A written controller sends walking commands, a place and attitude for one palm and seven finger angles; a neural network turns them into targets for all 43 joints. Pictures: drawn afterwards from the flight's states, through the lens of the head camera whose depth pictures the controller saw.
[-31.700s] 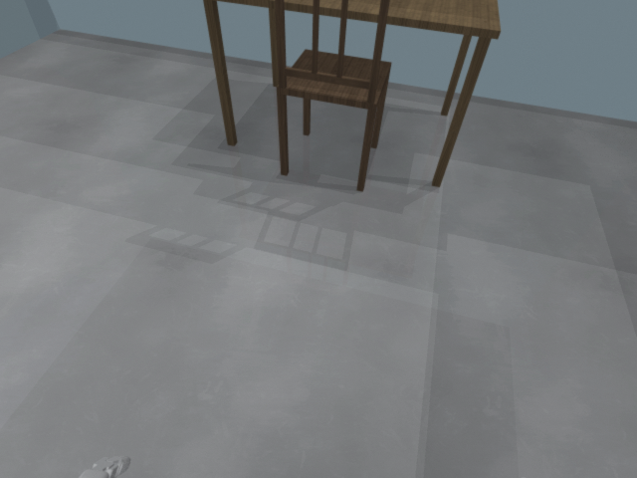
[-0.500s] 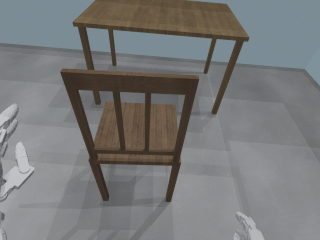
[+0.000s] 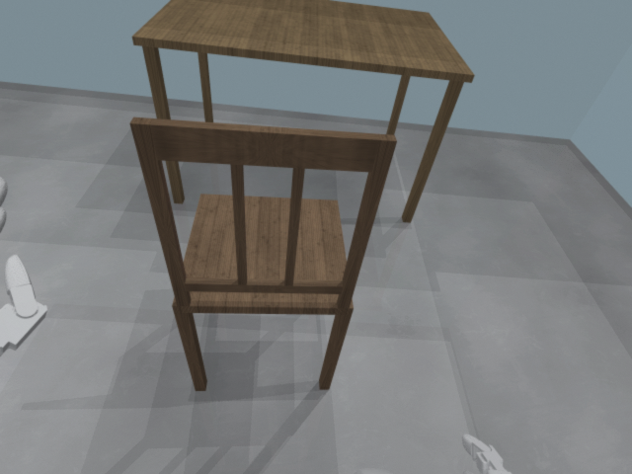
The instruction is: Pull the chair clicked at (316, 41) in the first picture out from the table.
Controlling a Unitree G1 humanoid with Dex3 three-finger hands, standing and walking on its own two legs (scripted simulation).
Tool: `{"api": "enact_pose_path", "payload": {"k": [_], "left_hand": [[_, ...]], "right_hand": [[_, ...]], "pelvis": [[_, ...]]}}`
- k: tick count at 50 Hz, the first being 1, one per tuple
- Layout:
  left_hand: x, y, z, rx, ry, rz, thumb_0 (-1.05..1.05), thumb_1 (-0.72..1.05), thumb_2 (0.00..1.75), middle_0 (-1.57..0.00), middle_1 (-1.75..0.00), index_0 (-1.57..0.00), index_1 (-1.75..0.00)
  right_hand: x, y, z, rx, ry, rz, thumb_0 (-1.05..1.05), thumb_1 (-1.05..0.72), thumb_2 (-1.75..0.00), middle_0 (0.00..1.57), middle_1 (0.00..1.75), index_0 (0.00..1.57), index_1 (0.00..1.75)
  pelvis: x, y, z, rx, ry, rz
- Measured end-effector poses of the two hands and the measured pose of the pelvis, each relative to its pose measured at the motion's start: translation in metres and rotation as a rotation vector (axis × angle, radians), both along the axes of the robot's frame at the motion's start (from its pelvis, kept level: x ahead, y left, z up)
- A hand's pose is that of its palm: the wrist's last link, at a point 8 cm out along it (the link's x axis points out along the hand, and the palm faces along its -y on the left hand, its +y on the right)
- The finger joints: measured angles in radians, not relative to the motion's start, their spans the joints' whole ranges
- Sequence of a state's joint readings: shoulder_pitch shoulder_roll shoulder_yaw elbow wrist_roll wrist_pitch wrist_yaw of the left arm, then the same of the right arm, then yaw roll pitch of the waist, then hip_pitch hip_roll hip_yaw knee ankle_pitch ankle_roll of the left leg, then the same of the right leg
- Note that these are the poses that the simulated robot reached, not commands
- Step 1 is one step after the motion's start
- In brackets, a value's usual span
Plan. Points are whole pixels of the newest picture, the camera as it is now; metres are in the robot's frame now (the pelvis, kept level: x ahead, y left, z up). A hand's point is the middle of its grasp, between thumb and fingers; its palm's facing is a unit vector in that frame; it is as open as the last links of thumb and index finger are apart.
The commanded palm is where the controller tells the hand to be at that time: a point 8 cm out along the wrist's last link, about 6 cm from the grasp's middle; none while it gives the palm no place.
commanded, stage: stop stepping back and stand still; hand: left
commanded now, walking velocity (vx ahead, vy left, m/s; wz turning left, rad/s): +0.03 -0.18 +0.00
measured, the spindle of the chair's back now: (240, 230) +0.56 +0.15 -0.05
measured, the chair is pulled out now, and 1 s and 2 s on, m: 0.72 0.72 0.72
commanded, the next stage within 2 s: let the arm hang, fingers relaxed in 0.10 s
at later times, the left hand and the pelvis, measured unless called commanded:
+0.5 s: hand out of the picture +0.13 +0.14 -0.16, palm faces +0.05 -0.99 -0.10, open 7.1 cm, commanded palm none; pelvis +0.03 -0.02 +0.00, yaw +0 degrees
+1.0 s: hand out of the picture +0.00 +0.16 -0.15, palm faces +0.01 -0.97 -0.24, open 7.3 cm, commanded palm none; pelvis +0.01 -0.02 +0.01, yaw +0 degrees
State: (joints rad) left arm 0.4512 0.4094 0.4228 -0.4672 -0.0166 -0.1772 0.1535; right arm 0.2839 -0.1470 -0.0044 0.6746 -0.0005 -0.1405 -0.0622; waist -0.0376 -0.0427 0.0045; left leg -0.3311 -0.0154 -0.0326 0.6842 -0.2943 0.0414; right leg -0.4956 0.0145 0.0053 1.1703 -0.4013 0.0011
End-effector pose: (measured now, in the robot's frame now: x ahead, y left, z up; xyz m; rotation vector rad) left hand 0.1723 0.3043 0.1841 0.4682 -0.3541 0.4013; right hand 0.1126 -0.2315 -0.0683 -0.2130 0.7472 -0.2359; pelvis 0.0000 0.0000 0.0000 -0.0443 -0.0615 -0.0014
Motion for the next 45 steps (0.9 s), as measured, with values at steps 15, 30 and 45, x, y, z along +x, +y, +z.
{"api": "enact_pose_path", "payload": {"k": [15, 30, 45], "left_hand": [[0.032, -0.021, -0.085, -0.026, 0.586, 0.016, 0.00, 0.90, 0.90, -0.20, -0.30, -0.20, -0.30], [-0.086, -0.102, -0.323, -0.577, 1.487, 0.050, -0.06, 1.01, 0.90, -0.21, -0.30, -0.21, -0.30], [-0.173, -0.075, -0.297, -0.494, 1.673, 0.248, 0.00, 0.92, 0.90, -0.20, -0.30, -0.20, -0.30]], "right_hand": [[0.023, -0.019, -0.036, 0.127, 0.131, 0.050, 0.01, -0.90, -0.90, 0.20, 0.30, 0.21, 0.30], [-0.056, -0.040, -0.035, -0.013, 0.521, -0.024, 0.01, -0.91, -0.90, 0.20, 0.30, 0.20, 0.30], [-0.110, -0.005, -0.072, 0.177, 0.639, -0.041, 0.01, -0.91, -0.90, 0.20, 0.30, 0.20, 0.30]], "pelvis": [[0.013, -0.011, 0.010, 0.026, 0.093, -0.016], [0.025, -0.021, 0.008, 0.028, 0.058, 0.014], [0.013, -0.020, 0.013, 0.040, 0.019, 0.013]]}}
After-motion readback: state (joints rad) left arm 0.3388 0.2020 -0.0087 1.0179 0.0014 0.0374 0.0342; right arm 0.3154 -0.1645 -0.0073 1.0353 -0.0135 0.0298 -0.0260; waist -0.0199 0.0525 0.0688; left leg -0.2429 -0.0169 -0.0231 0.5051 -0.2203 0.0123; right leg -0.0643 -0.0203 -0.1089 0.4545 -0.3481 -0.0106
